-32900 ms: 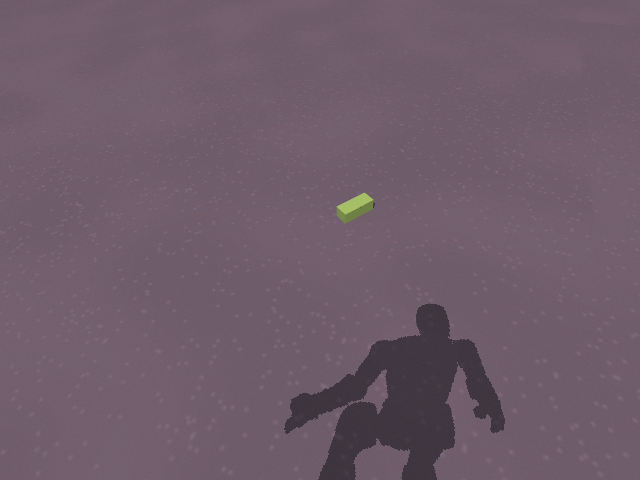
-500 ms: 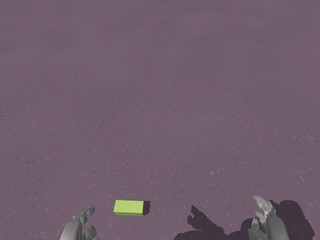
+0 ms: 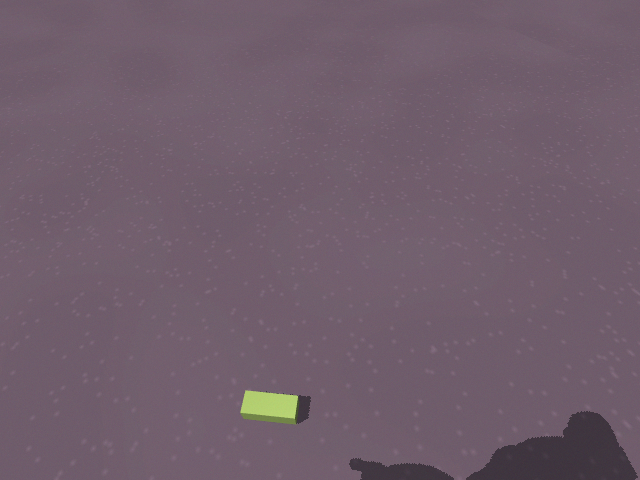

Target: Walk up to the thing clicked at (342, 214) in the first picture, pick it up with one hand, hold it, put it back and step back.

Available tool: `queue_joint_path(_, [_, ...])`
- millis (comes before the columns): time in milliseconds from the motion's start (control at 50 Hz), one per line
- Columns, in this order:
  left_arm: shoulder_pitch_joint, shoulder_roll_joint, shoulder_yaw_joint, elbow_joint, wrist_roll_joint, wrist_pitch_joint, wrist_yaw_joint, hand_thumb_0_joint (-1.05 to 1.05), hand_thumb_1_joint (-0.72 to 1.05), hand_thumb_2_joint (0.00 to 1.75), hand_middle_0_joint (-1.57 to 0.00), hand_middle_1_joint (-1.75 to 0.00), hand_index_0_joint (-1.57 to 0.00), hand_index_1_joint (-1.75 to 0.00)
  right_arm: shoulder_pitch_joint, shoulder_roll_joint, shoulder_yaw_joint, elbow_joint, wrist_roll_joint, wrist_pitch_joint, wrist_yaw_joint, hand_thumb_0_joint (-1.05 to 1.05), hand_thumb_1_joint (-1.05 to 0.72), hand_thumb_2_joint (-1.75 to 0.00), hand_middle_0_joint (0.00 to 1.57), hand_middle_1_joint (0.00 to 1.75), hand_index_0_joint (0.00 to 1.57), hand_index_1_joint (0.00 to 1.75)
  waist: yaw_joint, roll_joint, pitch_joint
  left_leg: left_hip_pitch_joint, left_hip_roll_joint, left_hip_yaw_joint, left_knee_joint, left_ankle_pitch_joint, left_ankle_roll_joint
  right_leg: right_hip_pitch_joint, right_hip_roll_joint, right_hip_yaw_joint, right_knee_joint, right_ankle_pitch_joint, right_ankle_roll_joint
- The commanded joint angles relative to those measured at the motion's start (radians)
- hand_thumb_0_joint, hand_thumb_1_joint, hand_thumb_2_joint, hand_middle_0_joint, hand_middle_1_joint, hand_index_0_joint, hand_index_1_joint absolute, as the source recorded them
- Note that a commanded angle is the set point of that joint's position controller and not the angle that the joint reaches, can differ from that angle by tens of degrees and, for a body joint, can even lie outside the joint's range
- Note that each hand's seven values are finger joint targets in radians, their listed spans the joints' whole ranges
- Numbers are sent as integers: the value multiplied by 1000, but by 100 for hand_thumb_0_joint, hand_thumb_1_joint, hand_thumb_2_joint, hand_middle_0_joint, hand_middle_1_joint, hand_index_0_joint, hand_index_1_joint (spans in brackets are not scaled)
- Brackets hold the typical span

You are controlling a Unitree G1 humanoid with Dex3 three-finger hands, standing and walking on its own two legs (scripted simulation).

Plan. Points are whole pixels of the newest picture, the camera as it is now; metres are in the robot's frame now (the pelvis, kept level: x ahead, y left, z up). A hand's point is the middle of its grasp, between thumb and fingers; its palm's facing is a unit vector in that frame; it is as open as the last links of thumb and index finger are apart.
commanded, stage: stand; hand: left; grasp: from above
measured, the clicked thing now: (270, 407) +0.45 +0.22 -0.73
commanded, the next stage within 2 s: none
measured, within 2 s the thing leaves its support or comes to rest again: neither
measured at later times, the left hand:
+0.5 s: hand out of the picture +0.03 +0.24 -0.14, palm faces +0.04 -0.94 -0.35, open 7.4 cm
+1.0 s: hand out of the picture +0.06 +0.23 -0.14, palm faces +0.02 -0.94 -0.34, open 7.4 cm
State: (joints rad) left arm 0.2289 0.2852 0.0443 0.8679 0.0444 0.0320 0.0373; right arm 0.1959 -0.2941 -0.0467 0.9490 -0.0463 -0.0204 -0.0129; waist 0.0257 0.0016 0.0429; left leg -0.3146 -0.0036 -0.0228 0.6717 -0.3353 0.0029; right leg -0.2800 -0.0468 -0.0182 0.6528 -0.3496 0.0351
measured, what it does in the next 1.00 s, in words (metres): stands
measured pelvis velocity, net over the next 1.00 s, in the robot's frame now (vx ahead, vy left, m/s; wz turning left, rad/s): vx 0.00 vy -0.01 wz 0.00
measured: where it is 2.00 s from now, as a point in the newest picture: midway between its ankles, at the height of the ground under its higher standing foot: outside the picture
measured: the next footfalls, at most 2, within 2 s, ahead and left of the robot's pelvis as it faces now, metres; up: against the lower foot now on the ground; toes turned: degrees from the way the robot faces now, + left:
none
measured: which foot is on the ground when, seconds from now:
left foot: down 0.00-1.00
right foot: down 0.00-1.00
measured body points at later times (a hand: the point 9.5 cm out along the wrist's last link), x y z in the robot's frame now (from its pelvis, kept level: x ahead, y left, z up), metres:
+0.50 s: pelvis -0.01 +0.00 +0.02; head -0.01 -0.01 +0.47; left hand +0.02 +0.29 -0.11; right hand +0.06 -0.28 -0.12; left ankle +0.02 +0.12 -0.72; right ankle +0.00 -0.14 -0.72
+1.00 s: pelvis +0.00 -0.01 +0.02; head +0.00 -0.02 +0.47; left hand +0.06 +0.28 -0.11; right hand +0.06 -0.30 -0.12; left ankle +0.02 +0.12 -0.72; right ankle +0.00 -0.14 -0.72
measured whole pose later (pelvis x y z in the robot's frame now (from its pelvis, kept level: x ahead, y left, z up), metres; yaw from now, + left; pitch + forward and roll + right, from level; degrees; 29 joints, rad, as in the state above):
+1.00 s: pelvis +0.00 -0.01 +0.02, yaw +0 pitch -3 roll +0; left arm 0.12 0.30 0.03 1.16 0.02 0.00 0.02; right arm 0.13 -0.32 -0.01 1.14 -0.02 -0.01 -0.01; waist 0.01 0.02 0.07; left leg -0.12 0.01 -0.03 0.35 -0.17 -0.01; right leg -0.09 -0.03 -0.03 0.34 -0.19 0.02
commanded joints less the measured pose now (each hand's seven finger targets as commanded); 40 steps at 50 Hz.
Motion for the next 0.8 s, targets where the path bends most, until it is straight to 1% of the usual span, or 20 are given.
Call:
queue_joint_path(0, [-45,162,41,4,-9,-44,9,0,90,90,-20,-30,-20,-30,-49,-163,-33,-41,5,-18,-21,0,-90,-90,20,30,20,30,-5,17,-68,71,81,-104,-225,219,41,105,-47,62,-185,211,-52])
queue_joint_path(60, [-55,169,37,61,-11,-43,9,0,90,90,-20,-30,-20,-30,-48,-172,-31,-5,11,-11,-23,0,-90,-90,20,30,20,30,-11,21,-49,99,84,-104,-271,199,38,122,-50,59,-235,194,-48])
queue_joint_path(100, [-59,172,33,94,-13,-41,7,0,90,90,-20,-30,-20,-30,-51,-177,-30,18,13,-7,-23,0,-90,-90,20,30,20,30,-11,28,-21,96,83,-106,-308,137,31,130,-51,61,-262,155,-46])
queue_joint_path(120, [-57,171,32,111,-12,-40,6,0,90,90,-20,-30,-20,-30,-55,-181,-30,27,14,-5,-23,0,-90,-90,20,30,20,30,-11,34,-12,94,88,-112,-323,110,33,134,-50,55,-271,153,-44])
queue_joint_path(200, [-50,177,27,163,-12,-43,6,0,90,90,-20,-30,-20,-30,-61,-181,-26,55,18,-6,-22,0,-90,-90,20,30,20,30,-6,16,-12,125,92,-113,-348,153,29,158,-60,58,-297,182,-41])
queue_joint_path(300, [-68,189,25,202,-11,-45,5,0,90,90,-20,-30,-20,-30,-67,-180,-23,82,19,-1,-19,0,-90,-90,20,30,20,30,-10,-4,11,144,91,-107,-365,128,21,140,-63,61,-338,146,-38])
queue_joint_path(320, [-72,188,24,207,-14,-45,4,0,90,90,-20,-30,-20,-30,-62,-179,-20,88,20,0,-18,0,-90,-90,20,30,20,30,-11,4,11,137,93,-106,-368,124,25,155,-68,65,-343,155,-40])
queue_joint_path(360, [-74,188,22,216,-13,-47,2,0,90,90,-20,-30,-20,-30,-65,-182,-19,96,22,0,-16,0,-90,-90,20,30,20,30,-10,-4,10,140,90,-105,-374,141,21,164,-67,64,-351,159,-37])
queue_joint_path(380, [-71,192,23,223,-14,-46,2,0,90,90,-20,-30,-20,-30,-72,-184,-19,98,21,0,-16,0,-90,-90,20,30,20,30,-10,3,18,140,89,-103,-376,119,20,153,-64,62,-356,150,-36])
queue_joint_path(400, [-72,196,23,228,-13,-45,2,0,90,90,-20,-30,-20,-30,-82,-187,-20,96,19,-1,-17,0,-90,-90,20,30,20,30,-8,-7,13,150,94,-105,-376,131,20,151,-67,65,-357,149,-39])
queue_joint_path(440, [-79,197,23,230,-14,-47,1,0,90,90,-20,-30,-20,-30,-79,-186,-17,104,22,0,-14,0,-90,-90,20,30,20,30,-8,-8,12,151,93,-104,-380,134,19,154,-67,64,-365,153,-37])
queue_joint_path(480, [-85,201,23,234,-16,-51,2,0,90,90,-20,-30,-20,-30,-84,-189,-17,105,24,-1,-14,0,-90,-90,20,30,20,30,-11,-18,-1,175,98,-100,-369,183,22,153,-73,71,-372,172,-40])
queue_joint_path(500, [-91,202,21,236,-16,-52,0,0,90,90,-20,-30,-20,-30,-80,-182,-12,111,24,0,-12,0,-90,-90,20,30,20,30,-13,-14,6,171,94,-95,-370,175,19,153,-71,70,-376,168,-36])
queue_joint_path(560, [-102,210,23,237,-18,-53,-1,0,90,90,-20,-30,-20,-30,-79,-191,-11,117,23,0,-12,0,-90,-90,20,30,20,30,-15,-9,4,165,97,-92,-371,185,19,166,-74,74,-381,178,-37])
queue_joint_path(580, [-110,216,25,237,-19,-52,-1,0,90,90,-20,-30,-20,-30,-79,-191,-9,119,22,1,-12,0,-90,-90,20,30,20,30,-17,2,11,151,95,-90,-377,168,17,168,-73,76,-382,174,-37])
queue_joint_path(660, [-111,214,24,240,-20,-51,-5,0,90,90,-20,-30,-20,-30,-88,-201,-4,122,25,-3,-13,0,-90,-90,20,30,20,30,-12,11,-8,156,104,-96,-389,185,19,184,-75,73,-373,199,-40])
queue_joint_path(700, [-118,221,26,243,-19,-49,-4,0,90,90,-20,-30,-20,-30,-88,-198,-2,125,23,-1,-14,0,-90,-90,20,30,20,30,-14,3,2,151,103,-93,-389,166,19,174,-74,71,-372,186,-41])
queue_joint_path(720, [-122,226,26,243,-20,-49,-5,0,90,90,-20,-30,-20,-30,-85,-198,-1,126,25,-1,-13,0,-90,-90,20,30,20,30,-14,-1,-1,156,107,-96,-395,175,15,176,-75,72,-372,176,-43])
queue_joint_path(740, [-117,219,25,243,-22,-49,-7,0,90,90,-20,-30,-20,-30,-97,-211,-3,124,25,-2,-14,0,-90,-90,20,30,20,30,-10,11,-15,165,110,-95,-388,185,20,179,-77,74,-373,199,-44])
queue_joint_path(780, [-126,223,24,241,-23,-50,-8,0,90,90,-20,-30,-20,-30,-91,-204,2,129,25,-6,-12,0,-90,-90,20,30,20,30,-12,9,-15,159,107,-91,-392,213,15,188,-76,72,-372,213,-43])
